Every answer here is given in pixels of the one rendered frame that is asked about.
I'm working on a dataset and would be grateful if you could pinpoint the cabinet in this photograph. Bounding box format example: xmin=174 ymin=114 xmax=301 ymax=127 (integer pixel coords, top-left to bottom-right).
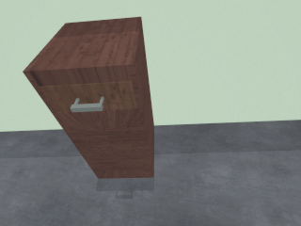
xmin=23 ymin=16 xmax=154 ymax=179

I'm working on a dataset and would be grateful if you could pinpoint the drawer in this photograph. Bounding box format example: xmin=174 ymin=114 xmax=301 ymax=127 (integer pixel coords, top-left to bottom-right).
xmin=40 ymin=81 xmax=136 ymax=112

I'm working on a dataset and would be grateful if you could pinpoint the handle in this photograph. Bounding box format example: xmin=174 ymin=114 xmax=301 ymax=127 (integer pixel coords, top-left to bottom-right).
xmin=71 ymin=97 xmax=104 ymax=113

